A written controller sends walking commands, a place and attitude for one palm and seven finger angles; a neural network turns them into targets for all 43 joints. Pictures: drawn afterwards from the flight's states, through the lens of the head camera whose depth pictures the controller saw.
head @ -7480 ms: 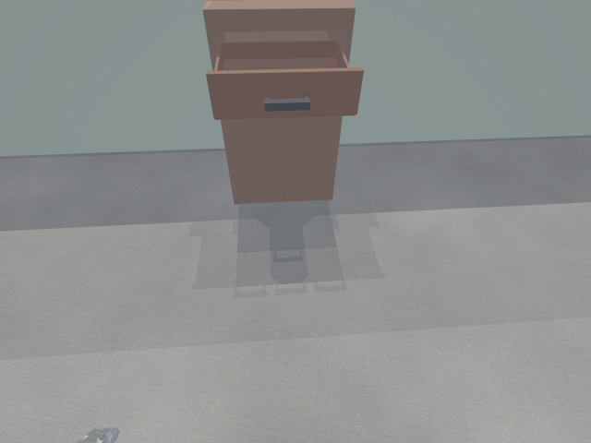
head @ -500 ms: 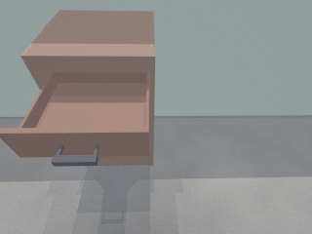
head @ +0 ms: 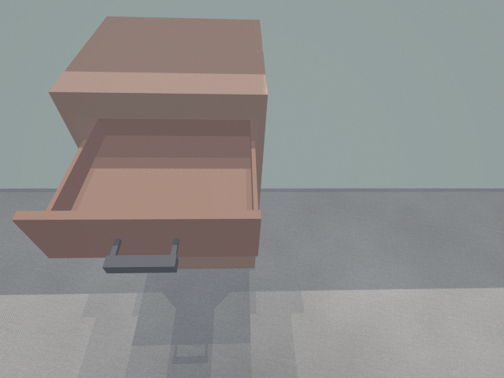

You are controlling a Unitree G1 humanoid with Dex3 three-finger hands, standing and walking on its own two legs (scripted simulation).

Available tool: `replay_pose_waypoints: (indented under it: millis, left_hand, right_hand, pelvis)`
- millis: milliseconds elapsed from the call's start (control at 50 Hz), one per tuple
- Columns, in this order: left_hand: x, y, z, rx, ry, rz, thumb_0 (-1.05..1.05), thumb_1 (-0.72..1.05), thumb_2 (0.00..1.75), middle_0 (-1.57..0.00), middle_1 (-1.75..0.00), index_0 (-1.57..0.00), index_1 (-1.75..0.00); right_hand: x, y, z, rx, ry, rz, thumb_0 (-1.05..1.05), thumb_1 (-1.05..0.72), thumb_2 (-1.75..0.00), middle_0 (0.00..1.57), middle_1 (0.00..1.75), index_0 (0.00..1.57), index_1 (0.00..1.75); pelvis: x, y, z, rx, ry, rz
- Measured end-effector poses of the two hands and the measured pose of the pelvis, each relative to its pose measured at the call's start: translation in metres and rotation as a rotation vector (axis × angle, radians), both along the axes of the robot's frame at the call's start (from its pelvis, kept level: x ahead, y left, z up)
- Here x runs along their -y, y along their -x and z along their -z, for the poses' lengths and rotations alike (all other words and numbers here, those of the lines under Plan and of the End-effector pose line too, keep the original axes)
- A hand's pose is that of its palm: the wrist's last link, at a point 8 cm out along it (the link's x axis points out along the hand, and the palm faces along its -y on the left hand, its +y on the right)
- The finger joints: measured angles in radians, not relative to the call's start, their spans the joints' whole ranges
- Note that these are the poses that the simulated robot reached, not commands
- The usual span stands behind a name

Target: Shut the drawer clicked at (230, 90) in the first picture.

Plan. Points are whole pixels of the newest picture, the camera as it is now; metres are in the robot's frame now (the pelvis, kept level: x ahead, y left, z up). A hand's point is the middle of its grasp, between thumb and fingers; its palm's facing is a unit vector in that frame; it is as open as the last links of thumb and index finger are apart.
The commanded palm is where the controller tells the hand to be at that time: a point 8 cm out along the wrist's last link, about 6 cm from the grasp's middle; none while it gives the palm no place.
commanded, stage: come to a stop and stand still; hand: left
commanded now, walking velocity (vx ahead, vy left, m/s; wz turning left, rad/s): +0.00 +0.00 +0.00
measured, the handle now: (144, 253) +0.34 +0.23 -0.05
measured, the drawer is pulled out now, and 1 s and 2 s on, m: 0.30 0.30 0.30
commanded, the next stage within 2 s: look again from close up in 0.66 s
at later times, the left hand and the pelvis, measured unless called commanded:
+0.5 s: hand out of the picture -0.01 +0.19 -0.18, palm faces +0.02 -0.99 -0.16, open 7.4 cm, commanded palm none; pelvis +0.01 +0.03 +0.00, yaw +0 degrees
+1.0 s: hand out of the picture -0.01 +0.18 -0.18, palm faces +0.02 -0.99 -0.15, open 7.4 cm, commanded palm none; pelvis +0.01 +0.03 +0.00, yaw -1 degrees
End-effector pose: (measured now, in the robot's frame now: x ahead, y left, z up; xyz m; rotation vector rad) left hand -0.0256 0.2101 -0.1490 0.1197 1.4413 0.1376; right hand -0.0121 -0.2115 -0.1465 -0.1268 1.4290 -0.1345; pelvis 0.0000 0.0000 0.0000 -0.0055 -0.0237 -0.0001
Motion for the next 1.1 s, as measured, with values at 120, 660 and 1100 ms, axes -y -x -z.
replay_pose_waypoints:
  millis: [120,660,1100]
  left_hand:
    - [-0.003,0.002,0.003,-0.005,0.019,-0.007,0.00,0.91,0.90,-0.20,-0.30,-0.19,-0.30]
    - [-0.037,-0.012,0.003,-0.018,-0.004,0.005,0.00,0.91,0.90,-0.20,-0.30,-0.19,-0.30]
    - [-0.019,-0.011,0.003,-0.019,0.013,-0.006,0.00,0.91,0.90,-0.20,-0.30,-0.19,-0.30]
  right_hand:
    - [-0.006,-0.008,-0.002,0.019,0.018,-0.004,0.01,-0.92,-0.90,0.20,0.30,0.20,0.30]
    - [-0.043,-0.001,0.001,-0.008,0.002,0.028,0.00,-0.91,-0.90,0.20,0.30,0.20,0.30]
    - [-0.032,0.001,0.001,-0.010,0.006,0.032,0.00,-0.91,-0.90,0.20,0.30,0.20,0.30]
  pelvis:
    - [-0.010,-0.003,0.000,0.005,0.001,0.000]
    - [-0.038,-0.012,0.001,0.003,-0.003,0.011]
    - [-0.028,-0.014,0.001,0.004,-0.005,0.009]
